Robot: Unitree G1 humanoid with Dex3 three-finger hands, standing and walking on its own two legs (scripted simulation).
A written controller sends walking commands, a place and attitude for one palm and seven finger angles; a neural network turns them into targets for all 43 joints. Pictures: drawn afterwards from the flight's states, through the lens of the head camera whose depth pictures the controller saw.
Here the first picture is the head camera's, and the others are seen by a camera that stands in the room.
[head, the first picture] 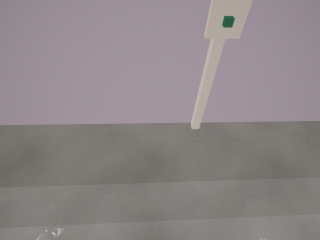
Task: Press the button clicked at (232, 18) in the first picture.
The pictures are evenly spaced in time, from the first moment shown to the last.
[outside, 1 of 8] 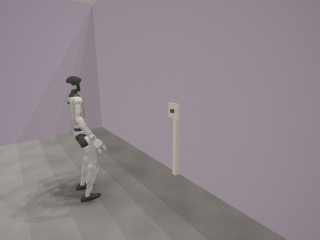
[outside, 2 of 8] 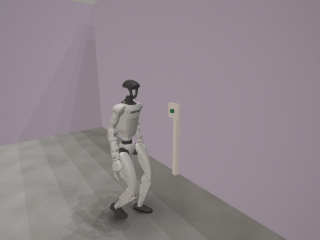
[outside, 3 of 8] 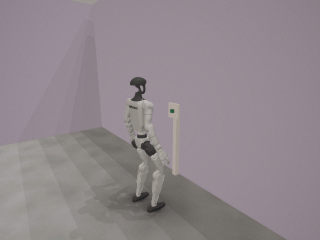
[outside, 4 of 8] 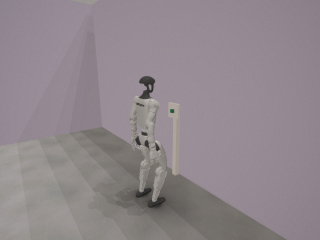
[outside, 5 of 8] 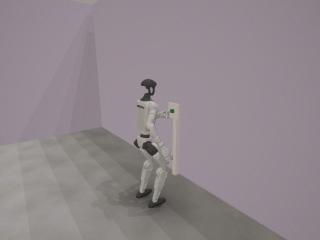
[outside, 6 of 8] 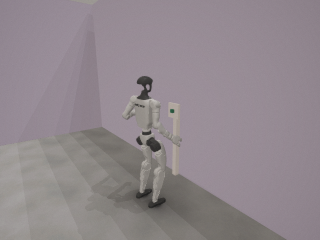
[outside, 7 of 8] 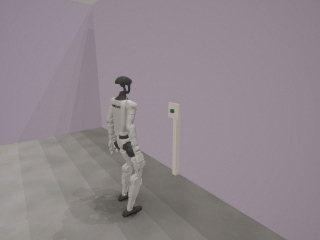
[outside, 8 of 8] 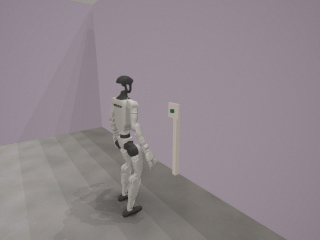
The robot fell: no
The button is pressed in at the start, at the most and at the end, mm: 0 10 0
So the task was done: yes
